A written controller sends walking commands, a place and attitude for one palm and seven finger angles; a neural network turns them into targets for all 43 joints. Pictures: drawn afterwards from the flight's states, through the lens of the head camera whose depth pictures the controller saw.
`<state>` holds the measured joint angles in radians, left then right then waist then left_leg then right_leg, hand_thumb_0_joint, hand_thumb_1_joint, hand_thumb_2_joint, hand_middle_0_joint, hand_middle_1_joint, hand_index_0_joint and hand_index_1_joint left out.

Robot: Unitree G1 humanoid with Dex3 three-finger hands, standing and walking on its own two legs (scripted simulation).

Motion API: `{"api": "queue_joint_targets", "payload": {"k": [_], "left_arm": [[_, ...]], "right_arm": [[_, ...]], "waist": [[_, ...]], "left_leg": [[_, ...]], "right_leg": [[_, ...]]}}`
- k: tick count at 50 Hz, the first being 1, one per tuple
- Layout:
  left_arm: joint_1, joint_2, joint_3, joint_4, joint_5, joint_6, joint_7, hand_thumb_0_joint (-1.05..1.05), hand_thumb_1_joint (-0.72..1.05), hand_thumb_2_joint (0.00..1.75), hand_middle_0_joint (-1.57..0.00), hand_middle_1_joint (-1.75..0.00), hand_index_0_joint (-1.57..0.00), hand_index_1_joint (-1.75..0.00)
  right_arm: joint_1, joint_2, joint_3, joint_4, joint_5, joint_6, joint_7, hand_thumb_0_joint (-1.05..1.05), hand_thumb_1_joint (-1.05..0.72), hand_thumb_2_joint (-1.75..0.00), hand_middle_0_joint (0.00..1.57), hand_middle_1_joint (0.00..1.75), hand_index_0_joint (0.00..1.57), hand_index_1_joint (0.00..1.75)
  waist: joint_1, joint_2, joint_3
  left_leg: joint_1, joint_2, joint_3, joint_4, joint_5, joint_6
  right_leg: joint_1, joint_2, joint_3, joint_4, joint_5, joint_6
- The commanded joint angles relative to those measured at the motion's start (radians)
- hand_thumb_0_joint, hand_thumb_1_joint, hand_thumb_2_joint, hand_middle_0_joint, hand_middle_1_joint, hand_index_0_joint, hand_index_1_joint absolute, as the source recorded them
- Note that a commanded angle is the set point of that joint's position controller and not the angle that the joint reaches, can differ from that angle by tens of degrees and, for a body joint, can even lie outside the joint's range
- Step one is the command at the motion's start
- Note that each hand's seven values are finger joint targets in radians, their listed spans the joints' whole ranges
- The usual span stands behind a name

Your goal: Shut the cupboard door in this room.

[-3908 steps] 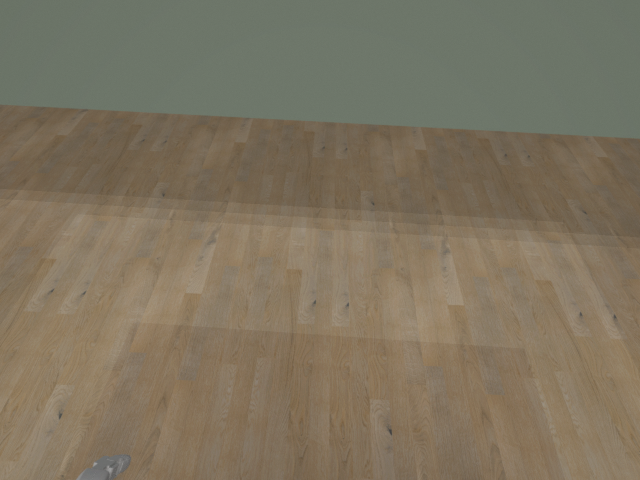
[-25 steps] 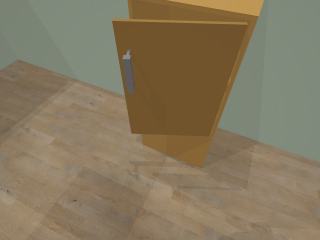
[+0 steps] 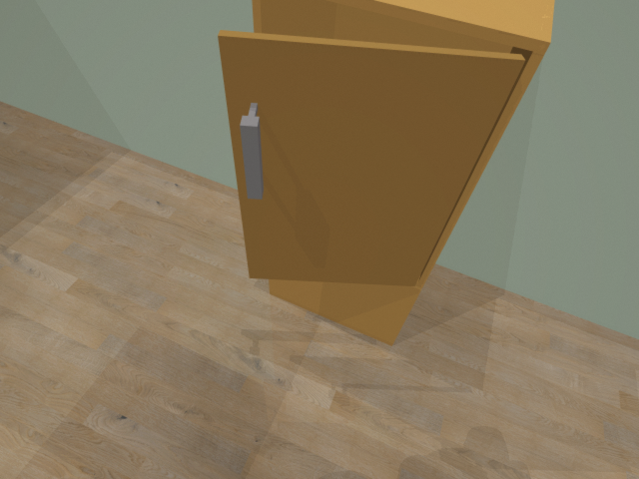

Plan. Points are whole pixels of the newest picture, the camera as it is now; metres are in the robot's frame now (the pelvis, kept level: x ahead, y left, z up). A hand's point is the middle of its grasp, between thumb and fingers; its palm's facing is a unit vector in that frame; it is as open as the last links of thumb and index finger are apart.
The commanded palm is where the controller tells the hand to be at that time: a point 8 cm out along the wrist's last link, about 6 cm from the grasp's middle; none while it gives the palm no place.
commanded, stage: shuffle to correct the standing spot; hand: left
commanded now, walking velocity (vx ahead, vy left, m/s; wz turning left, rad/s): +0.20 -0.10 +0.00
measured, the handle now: (254, 152) +0.58 +0.14 +0.06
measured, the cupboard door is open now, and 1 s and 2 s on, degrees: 23 23 23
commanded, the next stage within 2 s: come to a stop and stand still in 0.34 s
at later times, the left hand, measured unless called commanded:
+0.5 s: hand (243, 438) +0.20 +0.11 -0.17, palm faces +0.08 -0.98 -0.20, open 7.2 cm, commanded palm none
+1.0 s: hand (247, 456) +0.18 +0.10 -0.16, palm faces +0.09 -0.95 -0.29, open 7.3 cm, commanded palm none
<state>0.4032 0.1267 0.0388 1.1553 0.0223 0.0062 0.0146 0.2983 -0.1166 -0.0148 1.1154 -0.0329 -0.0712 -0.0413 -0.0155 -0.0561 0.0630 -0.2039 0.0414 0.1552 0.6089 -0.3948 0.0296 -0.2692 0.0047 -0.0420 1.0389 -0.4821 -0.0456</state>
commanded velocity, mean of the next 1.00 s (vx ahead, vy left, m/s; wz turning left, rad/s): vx -0.01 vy -0.01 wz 0.00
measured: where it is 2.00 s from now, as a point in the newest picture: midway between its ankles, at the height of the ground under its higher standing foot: outside the picture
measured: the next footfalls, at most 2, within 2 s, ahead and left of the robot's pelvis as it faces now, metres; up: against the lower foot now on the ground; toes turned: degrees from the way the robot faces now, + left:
right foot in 0.32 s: +0.23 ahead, -0.17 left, +0.00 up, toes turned -7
left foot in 0.60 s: +0.23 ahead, +0.04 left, +0.00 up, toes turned +10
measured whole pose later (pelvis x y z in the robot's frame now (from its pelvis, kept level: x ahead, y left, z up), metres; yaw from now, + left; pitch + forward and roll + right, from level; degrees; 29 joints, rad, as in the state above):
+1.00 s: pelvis +0.17 -0.10 +0.01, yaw +2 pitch +0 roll +1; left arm 0.26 0.17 0.05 1.01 0.03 0.01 0.04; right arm 0.09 -0.17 -0.06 1.00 -0.01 0.05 -0.03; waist 0.02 0.04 0.10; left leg -0.35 0.03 0.06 0.76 -0.46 -0.01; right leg -0.24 -0.04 -0.07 0.59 -0.33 -0.02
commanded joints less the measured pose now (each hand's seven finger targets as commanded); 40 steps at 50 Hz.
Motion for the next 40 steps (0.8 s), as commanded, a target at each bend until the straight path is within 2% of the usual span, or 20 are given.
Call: {"api": "queue_joint_targets", "payload": {"k": [1,4,7,11,12,14,15,16,17,18,20,22,25,27,29,31,33,35,37,40], "left_arm": [[-0.059,0.028,0.018,-0.111,0.007,-0.026,-0.011,0.00,0.90,0.90,-0.20,-0.30,-0.20,-0.30],[-0.068,0.023,0.021,-0.124,0.002,-0.011,-0.023,0.00,0.90,0.90,-0.20,-0.30,-0.20,-0.30],[-0.153,0.030,0.020,-0.156,0.001,-0.012,-0.031,0.00,0.90,0.90,-0.20,-0.30,-0.20,-0.30],[-0.213,0.045,0.022,-0.166,-0.002,-0.019,-0.032,0.00,0.90,0.90,-0.20,-0.30,-0.20,-0.30],[-0.195,0.062,0.026,-0.163,-0.001,-0.023,-0.031,0.00,0.90,0.90,-0.20,-0.30,-0.20,-0.30],[-0.020,0.114,0.044,-0.105,0.002,-0.036,-0.028,0.00,0.90,0.90,-0.20,-0.30,-0.20,-0.30],[0.084,0.189,0.060,-0.072,0.007,-0.048,-0.020,0.00,0.90,0.90,-0.20,-0.30,-0.20,-0.30],[0.131,0.290,0.080,-0.064,0.002,-0.052,-0.008,0.00,0.90,0.90,-0.20,-0.30,-0.20,-0.30],[0.095,0.267,0.069,-0.081,-0.013,-0.041,0.003,0.00,0.90,0.90,-0.20,-0.30,-0.20,-0.30],[-0.003,0.234,0.065,-0.093,-0.006,-0.037,0.008,0.00,0.90,0.90,-0.20,-0.30,-0.20,-0.30],[-0.116,0.172,0.049,-0.134,-0.003,-0.036,0.010,0.00,0.90,0.90,-0.20,-0.30,-0.20,-0.30],[-0.141,0.147,0.038,-0.140,0.008,-0.046,0.017,0.00,0.90,0.90,-0.20,-0.30,-0.20,-0.30],[-0.138,0.128,0.024,-0.131,0.012,-0.049,0.021,0.00,0.90,0.90,-0.20,-0.30,-0.20,-0.30],[-0.147,0.141,0.018,-0.127,0.005,-0.047,0.020,0.00,0.90,0.90,-0.20,-0.30,-0.20,-0.30],[-0.158,0.138,0.016,-0.134,-0.009,-0.035,0.021,0.00,0.90,0.90,-0.20,-0.30,-0.20,-0.30],[-0.114,0.099,0.010,-0.147,-0.014,-0.013,0.023,0.00,0.90,0.90,-0.20,-0.30,-0.20,-0.30],[-0.111,0.102,0.010,-0.139,-0.004,0.009,0.026,0.00,0.90,0.90,-0.20,-0.30,-0.20,-0.30],[-0.095,0.114,0.016,-0.139,-0.004,0.021,0.026,0.00,0.90,0.90,-0.20,-0.30,-0.20,-0.30],[-0.090,0.108,0.017,-0.144,-0.005,0.025,0.026,0.00,0.90,0.90,-0.20,-0.30,-0.20,-0.30],[-0.084,0.093,0.020,-0.165,-0.003,0.017,0.030,0.00,0.90,0.90,-0.20,-0.30,-0.20,-0.30]], "right_arm": [[0.200,-0.120,-0.019,0.028,0.006,-0.003,-0.015,0.00,-0.90,-0.90,0.20,0.30,0.20,0.30],[0.158,-0.118,-0.022,0.016,0.009,-0.009,-0.012,0.00,-0.90,-0.90,0.20,0.30,0.20,0.30],[0.164,-0.127,-0.033,0.014,0.003,-0.002,-0.007,0.00,-0.90,-0.90,0.20,0.30,0.20,0.30],[0.176,-0.146,-0.051,0.021,-0.003,0.017,-0.002,0.00,-0.90,-0.90,0.20,0.30,0.20,0.30],[0.167,-0.153,-0.053,0.019,-0.003,0.021,-0.001,0.00,-0.90,-0.90,0.20,0.30,0.20,0.30],[0.145,-0.157,-0.057,0.016,0.005,0.025,0.006,0.00,-0.90,-0.90,0.20,0.30,0.20,0.30],[0.158,-0.125,-0.052,0.011,0.013,0.027,0.017,0.00,-0.90,-0.90,0.20,0.30,0.20,0.30],[0.202,-0.054,-0.035,-0.018,0.024,0.034,0.021,0.00,-0.90,-0.90,0.20,0.30,0.20,0.30],[0.135,-0.079,-0.038,-0.045,0.024,0.056,0.014,0.00,-0.90,-0.90,0.20,0.30,0.20,0.30],[0.114,-0.058,-0.043,-0.036,0.021,0.058,0.017,0.00,-0.90,-0.90,0.20,0.30,0.20,0.30],[0.063,-0.074,-0.043,-0.047,0.007,0.058,0.025,0.00,-0.90,-0.90,0.20,0.30,0.20,0.30],[0.068,-0.051,-0.039,-0.046,0.004,0.061,0.029,0.00,-0.90,-0.90,0.20,0.30,0.20,0.30],[0.071,0.001,-0.017,-0.036,0.012,0.063,0.021,0.00,-0.90,-0.90,0.20,0.30,0.20,0.30],[0.086,-0.010,-0.012,-0.025,0.017,0.058,0.016,0.00,-0.90,-0.90,0.20,0.30,0.20,0.30],[0.102,-0.056,-0.023,-0.021,0.024,0.053,0.015,0.00,-0.90,-0.90,0.20,0.30,0.20,0.30],[0.013,-0.163,-0.042,-0.072,0.016,0.053,0.006,0.00,-0.90,-0.90,0.20,0.30,0.20,0.30],[-0.080,-0.166,-0.045,-0.095,0.014,0.063,-0.001,0.00,-0.90,-0.90,0.20,0.30,0.20,0.30],[-0.094,-0.166,-0.046,-0.112,0.012,0.066,-0.010,0.00,-0.90,-0.90,0.20,0.30,0.20,0.30],[-0.109,-0.185,-0.054,-0.125,0.008,0.070,-0.013,0.00,-0.90,-0.90,0.20,0.30,0.20,0.30],[-0.108,-0.224,-0.076,-0.140,0.005,0.080,-0.009,0.00,-0.90,-0.90,0.20,0.30,0.20,0.30]], "waist": [[-0.013,0.101,0.079],[0.012,0.189,0.047],[-0.003,0.195,0.068],[-0.021,0.222,0.071],[-0.009,0.210,0.065],[0.078,0.103,-0.043],[0.123,-0.056,-0.126],[0.110,-0.342,-0.231],[0.112,-0.229,-0.186],[0.077,-0.165,-0.090],[0.042,-0.111,-0.010],[0.011,-0.018,-0.040],[0.003,-0.010,-0.059],[0.000,0.014,-0.103],[-0.016,0.036,-0.124],[0.027,0.191,-0.101],[0.036,0.305,-0.024],[0.029,0.294,-0.012],[0.027,0.220,-0.032],[0.013,0.162,-0.134]], "left_leg": [[0.092,0.319,-0.305,-0.340,0.620,0.148],[0.083,0.252,-0.177,-0.364,0.600,0.116],[0.096,0.215,-0.118,-0.365,0.606,0.099],[0.096,0.228,-0.111,-0.316,0.566,0.084],[0.072,0.231,-0.116,-0.272,0.566,0.076],[0.013,0.176,-0.069,-0.074,0.497,0.033],[-0.125,0.112,-0.018,0.157,0.289,-0.003],[-0.278,-0.015,-0.007,0.480,-0.198,-0.036],[-0.279,0.023,-0.121,0.602,-0.238,-0.021],[-0.316,0.057,-0.119,0.657,-0.182,-0.017],[-0.314,0.102,-0.127,0.641,-0.070,-0.020],[-0.235,0.098,-0.108,0.474,-0.079,-0.034],[-0.132,0.064,-0.076,0.215,-0.034,-0.061],[-0.040,0.035,-0.072,0.015,0.094,-0.064],[0.096,0.054,-0.083,-0.185,0.356,-0.061],[0.040,0.233,-0.220,-0.211,0.744,0.033],[-0.031,0.249,-0.224,-0.258,0.801,0.080],[-0.004,0.274,-0.240,-0.272,0.883,0.128],[0.080,0.294,-0.244,-0.237,0.972,0.166],[0.224,0.285,-0.221,-0.168,1.066,0.166]], "right_leg": [[-0.332,-0.094,0.062,0.205,0.126,0.025],[-0.308,-0.108,0.024,0.070,0.197,0.047],[-0.289,-0.106,-0.044,-0.146,0.226,0.053],[-0.175,-0.080,-0.101,-0.369,0.251,0.041],[-0.109,-0.069,-0.107,-0.415,0.257,0.035],[0.154,-0.043,-0.112,-0.525,0.347,0.027],[0.337,-0.166,0.024,-0.572,0.354,-0.012],[0.434,-0.428,0.364,-0.705,0.403,-0.117],[0.300,-0.439,0.388,-0.779,0.309,-0.157],[0.197,-0.410,0.339,-0.810,0.125,-0.160],[0.044,-0.355,0.236,-0.818,0.090,-0.134],[0.016,-0.322,0.126,-0.787,0.293,-0.133],[-0.001,-0.295,0.064,-0.733,0.611,-0.134],[0.039,-0.253,0.042,-0.661,0.692,-0.117],[0.013,-0.211,0.006,-0.571,0.632,-0.045],[0.022,-0.123,-0.045,-0.519,0.364,0.045],[0.029,-0.091,-0.051,-0.402,0.184,0.059],[-0.035,-0.078,-0.011,-0.270,0.008,0.059],[-0.106,-0.067,0.017,-0.196,-0.045,0.058],[-0.139,-0.055,0.014,-0.239,-0.013,0.065]]}}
